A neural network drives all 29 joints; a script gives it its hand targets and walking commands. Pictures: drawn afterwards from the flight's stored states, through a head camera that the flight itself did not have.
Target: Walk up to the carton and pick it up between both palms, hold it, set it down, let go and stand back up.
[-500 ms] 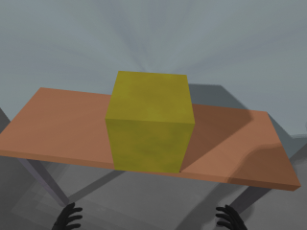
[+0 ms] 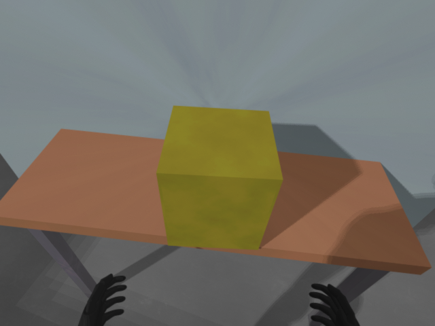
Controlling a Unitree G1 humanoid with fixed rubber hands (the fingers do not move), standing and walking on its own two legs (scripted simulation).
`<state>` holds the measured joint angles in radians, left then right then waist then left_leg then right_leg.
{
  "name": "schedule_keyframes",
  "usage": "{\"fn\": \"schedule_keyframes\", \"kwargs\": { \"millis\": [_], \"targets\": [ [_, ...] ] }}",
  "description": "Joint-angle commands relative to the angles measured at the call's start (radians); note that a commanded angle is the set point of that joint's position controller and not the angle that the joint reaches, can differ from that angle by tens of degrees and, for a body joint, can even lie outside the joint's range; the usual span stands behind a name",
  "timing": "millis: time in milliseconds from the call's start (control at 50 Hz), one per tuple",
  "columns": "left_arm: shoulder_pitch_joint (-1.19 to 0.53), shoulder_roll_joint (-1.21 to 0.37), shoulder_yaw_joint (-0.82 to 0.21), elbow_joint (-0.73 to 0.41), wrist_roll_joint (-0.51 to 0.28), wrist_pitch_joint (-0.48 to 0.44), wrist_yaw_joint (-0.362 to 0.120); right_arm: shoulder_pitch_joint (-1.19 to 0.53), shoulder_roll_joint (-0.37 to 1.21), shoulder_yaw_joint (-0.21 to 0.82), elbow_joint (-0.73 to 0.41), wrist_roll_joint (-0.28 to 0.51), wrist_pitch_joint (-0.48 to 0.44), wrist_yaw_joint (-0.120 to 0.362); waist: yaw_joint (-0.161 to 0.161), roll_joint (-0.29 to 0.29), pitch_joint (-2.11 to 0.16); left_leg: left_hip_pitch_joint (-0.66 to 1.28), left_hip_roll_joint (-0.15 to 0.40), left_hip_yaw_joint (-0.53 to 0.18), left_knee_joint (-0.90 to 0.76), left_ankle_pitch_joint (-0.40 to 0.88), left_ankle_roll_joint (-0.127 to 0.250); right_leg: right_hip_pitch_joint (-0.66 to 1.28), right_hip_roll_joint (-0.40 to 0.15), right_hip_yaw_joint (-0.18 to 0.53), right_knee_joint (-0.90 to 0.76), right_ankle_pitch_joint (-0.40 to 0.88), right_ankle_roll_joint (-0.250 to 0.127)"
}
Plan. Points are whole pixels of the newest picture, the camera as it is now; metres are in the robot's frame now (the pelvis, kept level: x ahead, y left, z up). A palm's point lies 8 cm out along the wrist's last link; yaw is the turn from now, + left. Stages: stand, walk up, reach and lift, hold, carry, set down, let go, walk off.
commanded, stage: reach and lift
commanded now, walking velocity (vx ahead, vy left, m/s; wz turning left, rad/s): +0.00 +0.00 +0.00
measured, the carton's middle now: (217, 180) +0.43 +0.03 +0.03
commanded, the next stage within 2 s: none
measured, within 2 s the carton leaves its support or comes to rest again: neither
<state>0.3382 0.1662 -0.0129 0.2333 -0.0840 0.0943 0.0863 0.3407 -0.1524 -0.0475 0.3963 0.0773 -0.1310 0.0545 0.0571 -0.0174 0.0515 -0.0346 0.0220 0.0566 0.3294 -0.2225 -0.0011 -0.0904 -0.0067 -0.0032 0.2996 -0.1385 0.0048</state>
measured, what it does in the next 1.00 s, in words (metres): stands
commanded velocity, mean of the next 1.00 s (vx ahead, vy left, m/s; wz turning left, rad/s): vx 0.00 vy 0.00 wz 0.00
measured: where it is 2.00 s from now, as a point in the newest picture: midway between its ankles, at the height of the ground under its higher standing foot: outside the picture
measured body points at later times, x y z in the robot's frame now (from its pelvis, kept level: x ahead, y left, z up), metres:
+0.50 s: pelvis +0.00 -0.01 +0.00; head -0.01 +0.00 +0.45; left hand +0.19 +0.21 +0.00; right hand +0.21 -0.21 +0.00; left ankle -0.02 +0.11 -0.75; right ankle +0.02 -0.13 -0.75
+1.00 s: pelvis +0.01 +0.00 +0.00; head +0.01 +0.01 +0.45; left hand +0.27 +0.21 +0.05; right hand +0.27 -0.20 +0.05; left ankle -0.02 +0.11 -0.75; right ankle +0.02 -0.13 -0.75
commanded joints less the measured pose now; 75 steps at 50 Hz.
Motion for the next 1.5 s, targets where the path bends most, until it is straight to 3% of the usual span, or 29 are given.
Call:
{"fn": "schedule_keyframes", "kwargs": {
  "millis": [0, 220, 240, 400, 420, 460, 480, 500, 580, 720, 860, 940, 1060, 1160, 1300, 1380, 1480],
  "targets": [
    [-0.053, 0.069, 0.006, -0.173, -0.025, -0.076, 0.004, -0.036, -0.085, -0.039, -0.181, 0.012, -0.046, -0.010, 0.005, 0.032, -0.062, -0.073, -0.017, 0.011, -0.049, 0.204, -0.041, 0.030, 0.028, 0.009, -0.044, -0.009, -0.054],
    [-0.062, 0.095, -0.011, -0.221, -0.051, -0.149, 0.006, -0.023, -0.051, -0.014, -0.279, 0.045, -0.054, -0.038, 0.003, 0.002, -0.038, -0.090, -0.021, -0.002, -0.042, 0.164, -0.025, 0.031, 0.013, 0.037, -0.033, -0.016, -0.043],
    [-0.063, 0.099, -0.009, -0.233, -0.053, -0.152, 0.006, -0.026, -0.049, -0.011, -0.291, 0.051, -0.053, -0.041, 0.008, 0.021, -0.042, -0.096, -0.022, 0.001, -0.040, 0.181, -0.027, 0.044, 0.013, 0.041, -0.028, 0.001, -0.047],
    [-0.103, 0.096, -0.004, -0.265, -0.066, -0.176, 0.002, -0.059, -0.039, -0.001, -0.364, 0.075, -0.055, -0.067, -0.002, 0.014, -0.061, -0.102, -0.024, -0.011, -0.041, 0.158, -0.021, 0.050, 0.005, 0.055, -0.024, -0.003, -0.048],
    [-0.112, 0.098, 0.001, -0.274, -0.068, -0.182, 0.002, -0.067, -0.030, 0.008, -0.379, 0.075, -0.058, -0.069, 0.008, 0.008, -0.074, -0.097, -0.019, -0.010, -0.039, 0.160, -0.019, 0.060, 0.002, 0.057, -0.023, 0.009, -0.049],
    [-0.142, 0.101, 0.004, -0.261, -0.067, -0.186, 0.001, -0.080, -0.030, 0.002, -0.364, 0.079, -0.053, -0.075, -0.010, 0.012, -0.061, -0.106, -0.020, -0.019, -0.046, 0.150, -0.016, 0.062, -0.002, 0.063, -0.021, 0.001, -0.047],
    [-0.146, 0.098, 0.005, -0.256, -0.068, -0.190, 0.002, -0.087, -0.029, 0.007, -0.366, 0.080, -0.052, -0.077, 0.003, 0.011, -0.054, -0.110, -0.018, -0.023, -0.047, 0.140, -0.013, 0.056, -0.003, 0.067, -0.026, -0.015, -0.048],
    [-0.154, 0.090, 0.000, -0.254, -0.071, -0.192, 0.001, -0.099, -0.028, 0.008, -0.369, 0.086, -0.049, -0.077, -0.006, 0.007, -0.046, -0.105, -0.015, -0.018, -0.052, 0.126, -0.016, 0.048, -0.001, 0.062, -0.030, -0.034, -0.048],
    [-0.192, 0.083, 0.001, -0.286, -0.072, -0.178, 0.008, -0.138, -0.036, 0.003, -0.377, 0.093, -0.037, -0.082, 0.003, 0.021, -0.091, -0.095, -0.013, -0.020, -0.046, 0.170, -0.020, 0.071, 0.003, 0.066, -0.018, 0.018, -0.052],
    [-0.301, 0.084, 0.025, -0.354, -0.079, -0.073, 0.013, -0.250, -0.068, -0.010, -0.436, 0.122, 0.034, -0.102, -0.008, 0.025, -0.092, -0.068, -0.014, -0.026, -0.062, 0.166, -0.018, 0.069, 0.009, 0.068, -0.027, 0.013, -0.050],
    [-0.354, 0.080, 0.072, -0.454, -0.077, 0.087, 0.011, -0.314, -0.102, 0.006, -0.495, 0.169, 0.136, -0.121, -0.006, 0.036, -0.145, -0.014, -0.017, -0.024, -0.046, 0.304, -0.033, 0.077, 0.024, 0.062, -0.032, 0.121, -0.044],
    [-0.391, 0.060, 0.094, -0.471, -0.072, 0.163, -0.002, -0.352, -0.119, 0.006, -0.495, 0.188, 0.177, -0.131, -0.018, 0.048, -0.154, 0.018, -0.018, -0.016, -0.042, 0.352, -0.041, 0.071, 0.030, 0.055, -0.036, 0.156, -0.046],
    [-0.478, 0.060, 0.133, -0.508, -0.068, 0.250, -0.014, -0.467, -0.166, 0.006, -0.517, 0.191, 0.217, -0.141, -0.010, 0.023, -0.192, 0.058, -0.010, -0.014, -0.032, 0.398, -0.040, 0.070, 0.043, 0.035, -0.033, 0.173, -0.036],
    [-0.608, 0.079, 0.154, -0.533, -0.068, 0.308, -0.018, -0.603, -0.195, -0.004, -0.494, 0.205, 0.245, -0.148, -0.012, 0.027, -0.245, 0.051, -0.012, -0.016, -0.035, 0.376, -0.034, 0.074, 0.043, 0.030, -0.029, 0.173, -0.033],
    [-0.770, 0.102, 0.196, -0.477, -0.066, 0.399, -0.034, -0.780, -0.214, 0.008, -0.417, 0.226, 0.318, -0.161, -0.027, 0.020, -0.246, 0.024, -0.015, -0.006, -0.048, 0.311, -0.019, 0.079, 0.040, 0.033, -0.024, 0.162, -0.018],
    [-0.883, 0.121, 0.214, -0.449, -0.064, 0.435, -0.034, -0.898, -0.218, 0.009, -0.378, 0.237, 0.348, -0.166, -0.016, 0.023, -0.301, 0.002, -0.015, 0.004, -0.047, 0.268, -0.014, 0.089, 0.041, 0.029, -0.010, 0.155, -0.011],
    [-1.011, 0.150, 0.224, -0.347, -0.054, 0.471, -0.034, -1.023, -0.223, 0.013, -0.256, 0.247, 0.388, -0.176, -0.023, 0.021, -0.322, -0.051, -0.023, 0.001, -0.039, 0.226, -0.004, 0.104, 0.037, 0.027, 0.002, 0.145, -0.002]
  ]
}}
